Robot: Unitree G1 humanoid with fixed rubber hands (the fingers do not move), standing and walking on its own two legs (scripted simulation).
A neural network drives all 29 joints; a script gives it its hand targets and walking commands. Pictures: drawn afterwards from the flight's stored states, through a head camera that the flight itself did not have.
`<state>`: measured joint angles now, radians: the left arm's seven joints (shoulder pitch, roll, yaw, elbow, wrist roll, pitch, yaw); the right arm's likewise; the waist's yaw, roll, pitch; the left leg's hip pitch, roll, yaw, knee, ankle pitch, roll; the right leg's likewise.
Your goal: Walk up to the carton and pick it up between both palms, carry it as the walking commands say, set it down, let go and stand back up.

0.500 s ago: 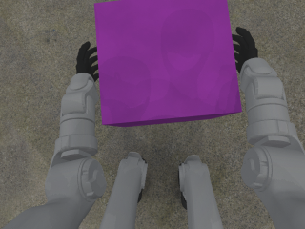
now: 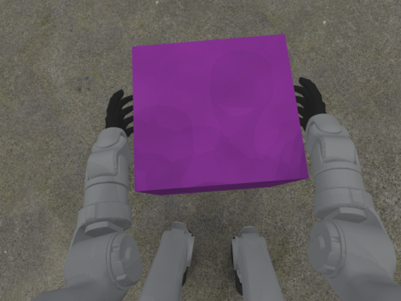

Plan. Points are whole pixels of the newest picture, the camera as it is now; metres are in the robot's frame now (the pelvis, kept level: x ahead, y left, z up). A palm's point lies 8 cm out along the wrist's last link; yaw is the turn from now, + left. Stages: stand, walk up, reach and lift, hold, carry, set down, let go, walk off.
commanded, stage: reach and lift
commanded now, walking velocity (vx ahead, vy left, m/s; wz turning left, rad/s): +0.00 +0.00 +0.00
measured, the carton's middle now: (212, 127) +0.48 +0.01 -0.13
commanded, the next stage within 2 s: none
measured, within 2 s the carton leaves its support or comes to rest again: neither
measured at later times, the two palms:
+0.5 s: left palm (98, 131) +0.41 +0.19 +0.02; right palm (330, 117) +0.45 -0.18 +0.01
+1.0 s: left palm (65, 127) +0.39 +0.20 +0.09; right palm (357, 109) +0.42 -0.18 +0.09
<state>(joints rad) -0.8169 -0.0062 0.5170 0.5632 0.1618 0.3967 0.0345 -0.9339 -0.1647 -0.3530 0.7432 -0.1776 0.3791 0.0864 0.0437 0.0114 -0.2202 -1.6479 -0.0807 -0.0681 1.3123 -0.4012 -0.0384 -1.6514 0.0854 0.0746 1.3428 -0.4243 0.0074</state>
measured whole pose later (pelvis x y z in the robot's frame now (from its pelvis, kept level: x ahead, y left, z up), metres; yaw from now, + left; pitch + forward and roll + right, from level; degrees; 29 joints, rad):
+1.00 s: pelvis +0.04 +0.00 +0.13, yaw -1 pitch +24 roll +1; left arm -0.48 -0.10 0.50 0.45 0.24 0.40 -0.03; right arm -0.58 -0.03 -0.35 0.59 -0.26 0.39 0.12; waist 0.05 0.02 -0.14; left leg -0.89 -0.06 -0.09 0.71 -0.24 -0.02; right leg -0.90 0.07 0.10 0.75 -0.27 -0.01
